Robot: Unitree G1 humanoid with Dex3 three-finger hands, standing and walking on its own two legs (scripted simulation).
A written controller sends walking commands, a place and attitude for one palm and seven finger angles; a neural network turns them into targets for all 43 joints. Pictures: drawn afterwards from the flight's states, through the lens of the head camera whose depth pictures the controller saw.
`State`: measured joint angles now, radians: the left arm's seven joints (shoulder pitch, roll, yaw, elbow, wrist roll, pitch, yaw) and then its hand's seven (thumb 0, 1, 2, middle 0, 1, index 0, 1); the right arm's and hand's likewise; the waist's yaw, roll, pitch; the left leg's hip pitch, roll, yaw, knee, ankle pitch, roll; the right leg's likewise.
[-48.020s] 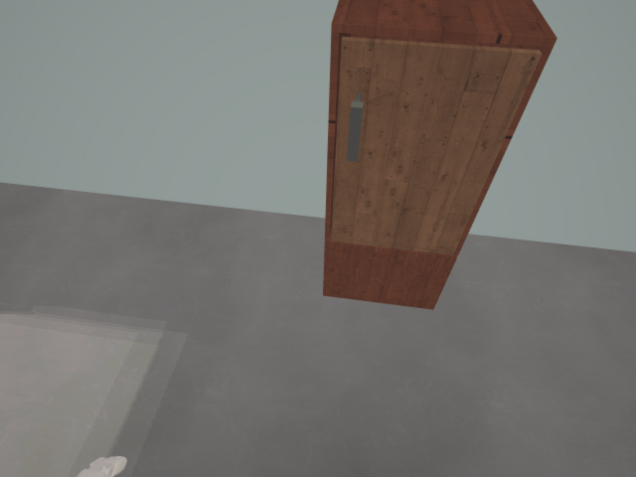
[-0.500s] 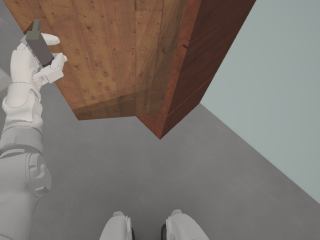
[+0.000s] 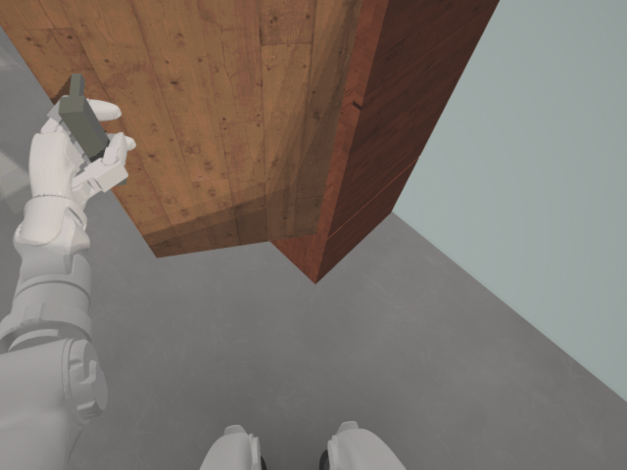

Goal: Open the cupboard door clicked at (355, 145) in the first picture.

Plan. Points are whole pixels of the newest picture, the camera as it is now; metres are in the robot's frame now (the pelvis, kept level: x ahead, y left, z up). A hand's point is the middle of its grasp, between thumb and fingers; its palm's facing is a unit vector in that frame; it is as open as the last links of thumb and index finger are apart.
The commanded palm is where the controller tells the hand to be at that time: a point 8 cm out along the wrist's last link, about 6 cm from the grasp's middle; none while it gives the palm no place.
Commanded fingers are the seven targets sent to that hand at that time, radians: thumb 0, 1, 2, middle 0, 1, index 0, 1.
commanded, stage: pull the door open along its arc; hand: left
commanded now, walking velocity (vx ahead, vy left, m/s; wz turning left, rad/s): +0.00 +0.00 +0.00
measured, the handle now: (98, 133) +0.53 +0.24 +0.07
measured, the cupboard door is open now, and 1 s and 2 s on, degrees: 56 100 100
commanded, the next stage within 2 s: open thumb and fingers to let go in 0.80 s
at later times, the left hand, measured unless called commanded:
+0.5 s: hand (180, 262) +0.35 +0.13 +0.07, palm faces +0.42 -0.91 +0.04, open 6.2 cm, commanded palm +0.28 +0.18 +0.07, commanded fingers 0.00 0.90 0.90 -0.40 -1.35 -0.40 -1.35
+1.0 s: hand (255, 307) +0.29 +0.05 +0.07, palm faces +0.48 -0.88 -0.02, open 6.4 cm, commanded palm +0.24 +0.09 +0.07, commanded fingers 0.00 0.48 0.72 -0.37 -1.30 -0.37 -1.30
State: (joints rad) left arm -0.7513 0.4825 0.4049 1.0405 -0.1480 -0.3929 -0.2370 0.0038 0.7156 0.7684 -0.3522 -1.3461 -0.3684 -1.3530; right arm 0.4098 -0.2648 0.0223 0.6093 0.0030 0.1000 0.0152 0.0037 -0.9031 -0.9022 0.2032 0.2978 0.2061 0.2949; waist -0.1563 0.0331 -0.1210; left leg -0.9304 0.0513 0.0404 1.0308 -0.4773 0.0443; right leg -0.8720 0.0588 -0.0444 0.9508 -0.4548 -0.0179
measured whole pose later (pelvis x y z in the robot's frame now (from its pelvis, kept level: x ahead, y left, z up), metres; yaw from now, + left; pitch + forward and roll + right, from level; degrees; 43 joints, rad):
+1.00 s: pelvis +0.00 -0.06 +0.01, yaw +6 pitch +12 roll +1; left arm 0.10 -0.10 -0.17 0.15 0.08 -0.27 0.58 0.02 0.64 0.77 -0.33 -1.31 -0.32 -1.33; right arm 0.23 -0.20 -0.02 0.59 -0.07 0.00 0.01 0.01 -0.90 -0.90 0.20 0.30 0.20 0.29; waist -0.02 0.03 -0.14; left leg -0.69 0.01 -0.02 0.93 -0.44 -0.04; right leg -0.66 0.02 -0.11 0.95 -0.50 -0.10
